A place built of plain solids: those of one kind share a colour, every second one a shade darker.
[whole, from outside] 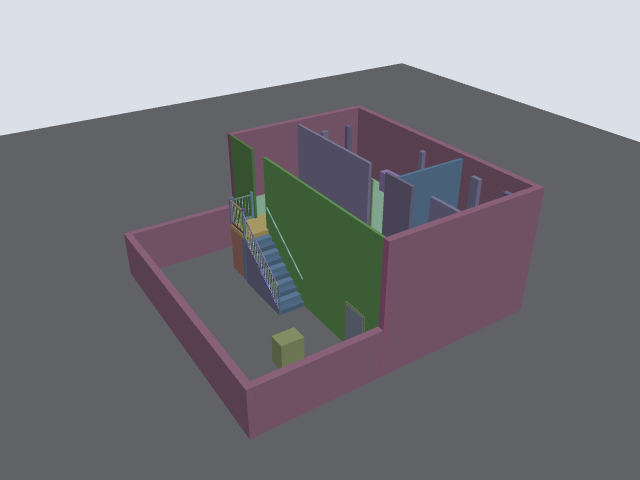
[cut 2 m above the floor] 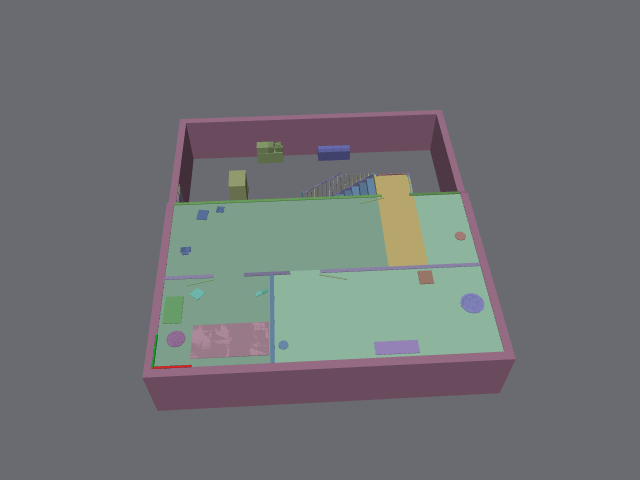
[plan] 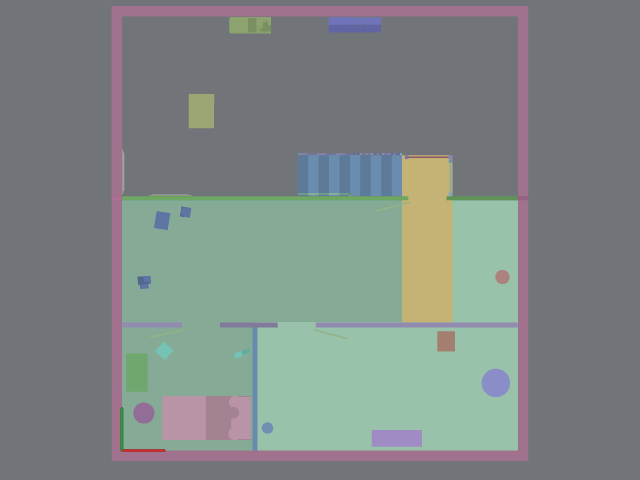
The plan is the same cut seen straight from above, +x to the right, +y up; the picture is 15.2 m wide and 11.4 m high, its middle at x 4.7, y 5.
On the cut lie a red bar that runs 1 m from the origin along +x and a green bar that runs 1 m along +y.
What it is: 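A house over a walled back yard; in the yard at the foot of the outdoor stair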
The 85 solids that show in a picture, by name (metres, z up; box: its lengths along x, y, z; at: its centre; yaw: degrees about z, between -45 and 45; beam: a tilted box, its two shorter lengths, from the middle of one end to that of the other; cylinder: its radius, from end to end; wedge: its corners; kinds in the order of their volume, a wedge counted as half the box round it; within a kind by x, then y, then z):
{
 "wall_1": {"box": [0.25, 6.29, 4.87], "at": [-0.12, 2.9, 2.38]},
 "wall_2": {"box": [0.25, 4.27, 1.85], "at": [-0.12, 8.18, 0.88]},
 "wall_3": {"box": [9.9, 0.25, 4.87], "at": [4.7, -0.12, 2.38]},
 "wall_4": {"box": [9.9, 0.25, 1.85], "at": [4.7, 10.43, 0.88]},
 "wall_5": {"box": [0.25, 6.29, 4.87], "at": [9.52, 2.9, 2.38]},
 "wall_6": {"box": [0.25, 4.27, 1.85], "at": [9.52, 8.18, 0.88]},
 "upper_floor_1": {"box": [3.29, 3.18, 0.18], "at": [1.52, 1.46, 1.89]},
 "upper_floor_2": {"box": [6.78, 2.91, 0.18], "at": [3.27, 4.49, 1.89]},
 "upper_floor_3": {"box": [6.38, 3.18, 0.18], "at": [6.34, 1.46, 1.89]},
 "upper_floor_4": {"box": [1.69, 2.91, 0.18], "at": [8.68, 4.49, 1.89]},
 "step_1": {"box": [0.74, 0.97, 0.23], "at": [4.54, 6.53, 0.07]},
 "step_2": {"box": [0.74, 0.97, 0.41], "at": [4.79, 6.53, 0.15]},
 "step_3": {"box": [0.74, 0.97, 0.59], "at": [5.04, 6.53, 0.24]},
 "step_4": {"box": [0.74, 0.97, 0.77], "at": [5.29, 6.53, 0.34]},
 "step_5": {"box": [0.74, 0.97, 0.95], "at": [5.53, 6.53, 0.42]},
 "step_6": {"box": [0.74, 0.97, 1.13], "at": [5.78, 6.53, 0.52]},
 "step_7": {"box": [0.74, 0.97, 1.31], "at": [6.03, 6.53, 0.6]},
 "step_8": {"box": [0.74, 0.97, 1.49], "at": [6.28, 6.53, 0.69]},
 "step_9": {"box": [0.74, 0.97, 1.67], "at": [6.52, 6.53, 0.79]},
 "step_10": {"box": [0.55, 0.97, 1.85], "at": [6.67, 6.53, 0.88]},
 "bedstead_bedroom_bed_1": {"box": [1.04, 1.05, 0.62], "at": [1.47, 0.77, 2.24]},
 "bedstead_bedroom_bed_2": {"box": [1.05, 1.0, 0.67], "at": [1.51, 0.77, 2.27]},
 "bedstead_bedroom_bed_3": {"box": [2.11, 1.05, 0.57], "at": [2.01, 0.77, 2.22]},
 "bedstead_bedroom_bed_4": {"box": [0.53, 1.0, 0.67], "at": [2.3, 0.77, 2.27]},
 "bedstead_bedroom_bed_5": {"box": [1.02, 1.05, 0.62], "at": [2.5, 0.77, 2.24]},
 "bedstead_bedroom_bed_6": {"cylinder": 0.14, "from": [2.64, 0.9, 1.93], "to": [2.64, 0.9, 2.6]},
 "bedstead_bedroom_bed_7": {"cylinder": 0.15, "from": [2.68, 0.4, 1.93], "to": [2.68, 0.4, 2.6]},
 "bedstead_bedroom_bed_8": {"cylinder": 0.15, "from": [2.69, 1.15, 1.93], "to": [2.69, 1.15, 2.6]},
 "bedstead_bedroom_bed_9": {"box": [0.47, 1.0, 0.36], "at": [2.83, 0.77, 2.11]},
 "bedstead_bedroom_bed_10": {"box": [0.4, 0.65, 0.73], "at": [2.84, 0.77, 2.29]},
 "stair_wall_1": {"box": [6.8, 0.1, 4.87], "at": [3.4, 5.99, 2.38]},
 "stair_wall_2": {"box": [1.7, 0.1, 4.87], "at": [8.55, 5.99, 2.38]},
 "upper_partition_1": {"box": [1.42, 0.12, 2.74], "at": [0.71, 2.98, 3.3]},
 "upper_partition_2": {"box": [1.37, 0.12, 2.74], "at": [3.01, 2.98, 3.3]},
 "upper_partition_3": {"box": [4.8, 0.12, 2.74], "at": [7.0, 2.98, 3.3]},
 "head_base_1": {"box": [1.2, 0.97, 1.93], "at": [7.25, 6.53, 0.92]},
 "upper_split_wall_1": {"box": [0.12, 2.92, 2.74], "at": [3.16, 1.46, 3.3]},
 "slotfit_bedroom_storage_1": {"box": [0.52, 0.91, 1.94], "at": [0.35, 1.85, 2.9]},
 "upper_floor_head_1": {"box": [1.2, 3.97, 0.18], "at": [7.25, 5.03, 1.89]},
 "bin_1": {"box": [0.6, 0.82, 1.09], "at": [1.88, 8.06, 0.49]},
 "curtains_1": {"box": [0.38, 0.19, 2.22], "at": [2.3, 0.09, 3.15]},
 "curtains_2": {"box": [0.19, 0.19, 2.26], "at": [5.12, 0.09, 3.17]},
 "curtains_3": {"box": [0.19, 0.26, 2.1], "at": [9.31, 0.54, 3.09]},
 "curtains_4": {"box": [0.19, 0.26, 2.1], "at": [9.31, 1.79, 3.09]},
 "planter_1": {"box": [0.45, 0.35, 0.84], "at": [2.77, 10.1, 0.37]},
 "planter_2": {"box": [0.97, 0.39, 0.56], "at": [3.05, 10.1, 0.23]},
 "planter_3": {"box": [0.2, 0.35, 0.84], "at": [3.09, 10.1, 0.37]},
 "planter_4": {"box": [0.27, 0.15, 0.79], "at": [3.4, 10.02, 0.34]},
 "slotfit_study_wall_table_1": {"box": [1.2, 0.4, 0.9], "at": [6.53, 0.29, 2.38]},
 "slotfit_study_storage_1": {"box": [0.43, 0.48, 1.35], "at": [7.69, 2.59, 2.6]},
 "slotfit_study_seat_1": {"cylinder": 0.34, "from": [8.87, 1.61, 1.93], "to": [8.87, 1.61, 2.33]},
 "slotfit_study_seat_2": {"cylinder": 0.3, "from": [8.87, 1.61, 1.93], "to": [8.87, 1.61, 2.38]},
 "back_wall_end_1": {"box": [0.25, 0.1, 4.87], "at": [-0.12, 5.99, 2.38]},
 "back_wall_end_2": {"box": [0.25, 0.1, 4.87], "at": [9.52, 5.99, 2.38]},
 "bench_1": {"box": [0.3, 0.19, 0.5], "at": [5.05, 10.02, 0.2]},
 "bench_2": {"box": [0.3, 0.17, 0.5], "at": [5.05, 10.2, 0.2]},
 "bench_3": {"box": [0.31, 0.19, 0.5], "at": [5.36, 10.02, 0.2]},
 "bench_4": {"box": [0.31, 0.17, 0.5], "at": [5.36, 10.2, 0.2]},
 "bench_5": {"box": [0.31, 0.19, 0.5], "at": [5.67, 10.02, 0.2]},
 "bench_6": {"box": [0.31, 0.17, 0.5], "at": [5.67, 10.2, 0.2]},
 "bench_7": {"box": [0.32, 0.19, 0.5], "at": [5.99, 10.02, 0.2]},
 "bench_8": {"box": [0.32, 0.17, 0.5], "at": [5.99, 10.2, 0.2]},
 "doorleaf_door_1": {"box": [0.83, 0.039, 2.07], "at": [1.06, 2.77, 2.97], "yaw": 12.6},
 "doorleaf_door_2": {"box": [0.83, 0.04, 2.07], "at": [4.95, 2.76, 2.97], "yaw": -14.9},
 "doorleaf_door_3": {"box": [0.84, 0.039, 2.08], "at": [6.43, 5.79, 2.97], "yaw": 14.1},
 "slotfit_bedroom_seat_1": {"cylinder": 0.25, "from": [0.52, 0.89, 1.93], "to": [0.52, 0.89, 2.35]},
 "slotfit_bedroom_seat_2": {"cylinder": 0.23, "from": [0.52, 0.89, 1.93], "to": [0.52, 0.89, 2.4]},
 "plinth_1": {"wedge": [[4.22, 7.02, -0.05], [4.22, 7.02, 0.2], [4.22, 7.07, -0.05], [4.22, 7.07, 0.2], [6.6, 7.02, -0.05], [6.6, 7.02, 1.93], [6.6, 7.07, -0.05], [6.6, 7.07, 1.93]]},
 "yard_gate_leaf_1": {"box": [0.05, 0.92, 1.75], "at": [0.03, 6.62, 0.82]},
 "undercroft_leaf_1": {"box": [0.88, 0.05, 1.73], "at": [1.15, 6.07, 0.81]},
 "clutter_clhall_1": {"box": [0.15, 0.2, 0.12], "at": [0.45, 4.04, 1.99], "yaw": 4.2},
 "clutter_clhall_2": {"box": [0.16, 0.2, 0.12], "at": [0.6, 4.05, 1.99], "yaw": 4.2},
 "clutter_clhall_3": {"box": [0.33, 0.41, 0.29], "at": [0.95, 5.46, 2.08], "yaw": -9.2},
 "clutter_clhall_4": {"cylinder": 0.12, "from": [1.51, 5.66, 1.93], "to": [1.51, 5.66, 2.49]},
 "clutter_bedroom_1": {"box": [0.32, 0.32, 0.63], "at": [1.0, 2.37, 2.24], "yaw": -41.1},
 "clutter_bedroom_2": {"box": [0.2, 0.12, 0.24], "at": [2.76, 2.28, 2.05], "yaw": 24.1},
 "yard_gate_frame_1": {"box": [0.03, 1.06, 1.81], "at": [0.01, 6.62, 0.85]},
 "undercroft_frame_1": {"box": [1.02, 0.03, 1.79], "at": [1.15, 6.06, 0.84]},
 "slotfit_hallpiece_corner_1": {"cylinder": 0.17, "from": [9.03, 4.12, 1.93], "to": [9.03, 4.12, 2.31]},
 "clutter_study_1": {"cylinder": 0.14, "from": [3.45, 0.53, 1.93], "to": [3.45, 0.53, 2.34]},
 "guard_newel_1": {"box": [0.05, 0.05, 1.3], "at": [4.2, 7.04, 0.6]},
 "guard_newel_2": {"box": [0.05, 0.05, 3.06], "at": [6.62, 7.04, 1.48]},
 "headland_ahead_guard_newel_1": {"box": [0.09, 0.09, 1.15], "at": [7.8, 6.09, 2.5]},
 "headland_side_guard_newel_1": {"box": [0.09, 0.09, 1.15], "at": [7.8, 6.97, 2.5]},
 "headland_side_guard_board_1": {"box": [1.05, 0.04, 0.15], "at": [7.28, 6.97, 2.0]}
}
